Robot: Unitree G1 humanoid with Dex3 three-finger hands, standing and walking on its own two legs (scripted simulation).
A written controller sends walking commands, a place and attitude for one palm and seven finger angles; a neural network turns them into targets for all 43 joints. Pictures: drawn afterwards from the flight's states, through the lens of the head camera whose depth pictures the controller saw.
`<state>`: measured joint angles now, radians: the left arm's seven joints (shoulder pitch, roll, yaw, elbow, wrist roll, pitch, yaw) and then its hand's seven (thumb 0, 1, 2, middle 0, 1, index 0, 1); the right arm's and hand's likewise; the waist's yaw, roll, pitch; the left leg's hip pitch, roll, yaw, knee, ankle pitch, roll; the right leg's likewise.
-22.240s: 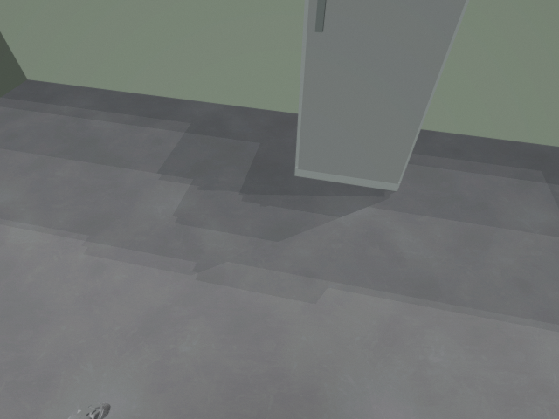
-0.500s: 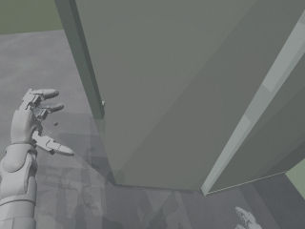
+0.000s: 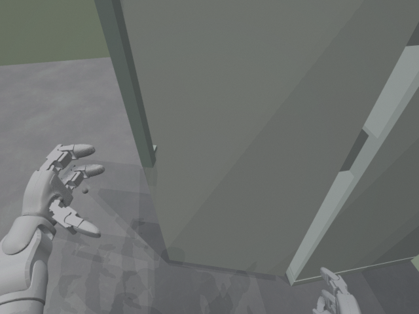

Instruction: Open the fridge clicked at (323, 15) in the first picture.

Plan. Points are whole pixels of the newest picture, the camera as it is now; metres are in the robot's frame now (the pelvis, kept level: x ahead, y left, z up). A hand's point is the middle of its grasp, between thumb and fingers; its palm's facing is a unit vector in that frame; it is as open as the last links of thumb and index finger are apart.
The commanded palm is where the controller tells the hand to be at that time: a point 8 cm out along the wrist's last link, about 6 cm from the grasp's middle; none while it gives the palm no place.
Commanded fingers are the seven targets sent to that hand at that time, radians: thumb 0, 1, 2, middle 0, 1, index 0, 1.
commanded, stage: draw the hand back to the body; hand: left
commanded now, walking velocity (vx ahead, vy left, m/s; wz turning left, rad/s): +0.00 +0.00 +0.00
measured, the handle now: (136, 91) +0.46 +0.20 +0.22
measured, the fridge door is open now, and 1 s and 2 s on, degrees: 71 71 71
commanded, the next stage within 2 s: step back with the hand held close in 1.46 s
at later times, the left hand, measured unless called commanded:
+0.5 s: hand (59, 197) +0.25 +0.28 +0.15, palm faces +0.32 -0.92 -0.22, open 14.1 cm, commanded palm +0.20 +0.30 +0.16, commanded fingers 0.00 -0.12 0.41 -0.23 -0.89 -0.23 -0.89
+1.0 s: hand (43, 192) +0.24 +0.28 +0.17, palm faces +0.45 -0.82 -0.36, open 9.6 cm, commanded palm +0.18 +0.32 +0.19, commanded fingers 0.00 0.79 0.85 -0.20 -0.36 -0.20 -0.36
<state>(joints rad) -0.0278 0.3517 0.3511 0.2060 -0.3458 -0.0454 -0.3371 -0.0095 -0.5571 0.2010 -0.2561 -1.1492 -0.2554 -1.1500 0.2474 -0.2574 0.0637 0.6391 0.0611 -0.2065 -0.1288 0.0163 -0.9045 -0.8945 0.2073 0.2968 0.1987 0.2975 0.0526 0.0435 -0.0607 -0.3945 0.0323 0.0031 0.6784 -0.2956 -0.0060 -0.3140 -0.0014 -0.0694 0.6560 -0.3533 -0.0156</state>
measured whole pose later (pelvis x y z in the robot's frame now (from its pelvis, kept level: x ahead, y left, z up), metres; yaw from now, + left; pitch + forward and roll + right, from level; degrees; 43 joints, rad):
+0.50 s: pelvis +0.01 +0.00 +0.01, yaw +0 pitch -2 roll -1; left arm 0.19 0.37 0.37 -0.09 -0.20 0.00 -0.10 -0.01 -0.42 0.27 -0.25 -1.07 -0.25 -1.07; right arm 0.22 -0.25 0.05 0.65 0.02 -0.25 -0.11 0.02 -0.90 -0.89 0.21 0.30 0.20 0.30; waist 0.06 0.04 -0.03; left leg -0.28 0.03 0.01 0.57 -0.26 -0.01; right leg -0.20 0.00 -0.06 0.54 -0.31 -0.01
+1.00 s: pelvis +0.03 +0.01 +0.02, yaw -2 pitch -5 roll +0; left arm 0.37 0.35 0.34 -0.29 -0.07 -0.05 0.09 0.01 0.44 0.68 -0.23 -0.57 -0.23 -0.57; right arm 0.19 -0.22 0.04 0.66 -0.02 -0.14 -0.09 0.02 -0.90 -0.89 0.21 0.30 0.20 0.30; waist 0.08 0.04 0.01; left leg -0.11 0.00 0.05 0.41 -0.22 0.01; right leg -0.05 -0.02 -0.03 0.40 -0.27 0.01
